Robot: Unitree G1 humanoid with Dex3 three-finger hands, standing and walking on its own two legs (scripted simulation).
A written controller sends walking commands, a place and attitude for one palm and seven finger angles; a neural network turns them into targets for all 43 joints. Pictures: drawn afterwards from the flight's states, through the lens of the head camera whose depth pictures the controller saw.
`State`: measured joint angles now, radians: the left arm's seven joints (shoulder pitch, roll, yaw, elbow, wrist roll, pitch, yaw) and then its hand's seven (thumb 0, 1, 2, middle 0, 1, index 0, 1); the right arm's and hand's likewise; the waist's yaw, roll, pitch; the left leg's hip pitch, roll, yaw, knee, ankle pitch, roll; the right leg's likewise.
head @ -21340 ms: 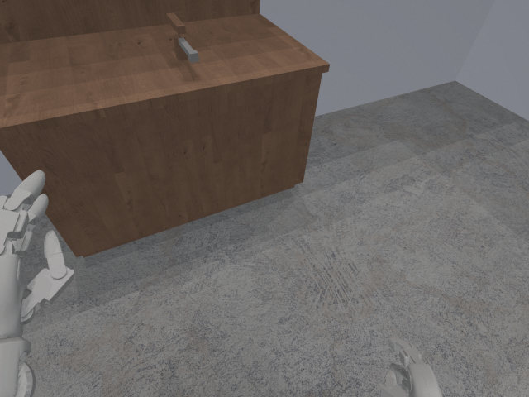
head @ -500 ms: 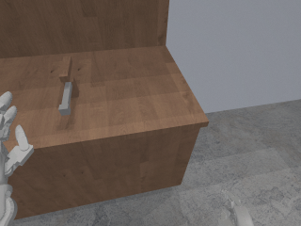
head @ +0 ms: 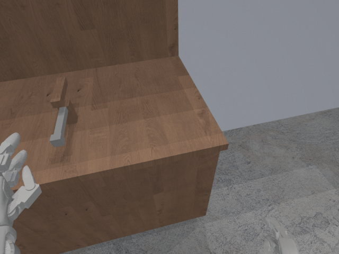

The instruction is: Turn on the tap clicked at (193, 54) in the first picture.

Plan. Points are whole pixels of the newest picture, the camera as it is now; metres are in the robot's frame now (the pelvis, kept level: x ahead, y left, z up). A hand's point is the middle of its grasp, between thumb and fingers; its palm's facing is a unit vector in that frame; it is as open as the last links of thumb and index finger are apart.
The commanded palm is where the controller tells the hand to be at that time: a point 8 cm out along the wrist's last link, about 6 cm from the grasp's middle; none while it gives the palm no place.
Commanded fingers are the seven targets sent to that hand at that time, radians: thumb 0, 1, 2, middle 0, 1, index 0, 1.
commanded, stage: turn the palm inward beside the body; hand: left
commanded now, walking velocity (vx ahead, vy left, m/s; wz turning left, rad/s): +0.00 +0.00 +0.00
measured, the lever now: (57, 140) +0.37 +0.37 +0.05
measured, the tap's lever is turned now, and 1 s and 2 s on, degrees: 0 0 0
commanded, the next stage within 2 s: reach beside the lever's end, fingers flat in 1.26 s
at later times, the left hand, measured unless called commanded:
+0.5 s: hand (30, 207) +0.16 +0.27 +0.13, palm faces +0.49 -0.86 -0.14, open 7.5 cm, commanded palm +0.10 +0.31 +0.15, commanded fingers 0.00 0.90 0.90 -0.20 -0.30 -0.20 -0.30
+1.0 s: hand (32, 206) +0.16 +0.27 +0.13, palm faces +0.50 -0.86 -0.10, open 7.5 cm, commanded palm +0.10 +0.31 +0.14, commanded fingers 0.00 0.90 0.90 -0.20 -0.30 -0.20 -0.30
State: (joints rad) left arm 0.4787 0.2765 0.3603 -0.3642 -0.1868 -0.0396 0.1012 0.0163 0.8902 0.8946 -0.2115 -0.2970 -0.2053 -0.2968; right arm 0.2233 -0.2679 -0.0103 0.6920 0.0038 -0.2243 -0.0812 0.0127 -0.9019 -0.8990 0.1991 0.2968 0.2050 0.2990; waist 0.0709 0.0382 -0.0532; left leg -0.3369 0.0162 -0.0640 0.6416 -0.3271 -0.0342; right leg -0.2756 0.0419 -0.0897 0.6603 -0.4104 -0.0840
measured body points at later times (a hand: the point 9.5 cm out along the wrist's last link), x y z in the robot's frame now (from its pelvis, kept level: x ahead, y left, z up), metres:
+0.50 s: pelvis -0.03 +0.03 +0.00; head -0.05 +0.01 +0.45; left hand +0.12 +0.31 +0.14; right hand +0.17 -0.18 -0.07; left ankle +0.01 +0.16 -0.72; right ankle -0.04 -0.05 -0.72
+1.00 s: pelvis -0.02 +0.03 +0.00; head -0.04 +0.02 +0.45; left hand +0.13 +0.31 +0.14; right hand +0.18 -0.17 -0.07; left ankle +0.01 +0.16 -0.72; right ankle -0.04 -0.05 -0.72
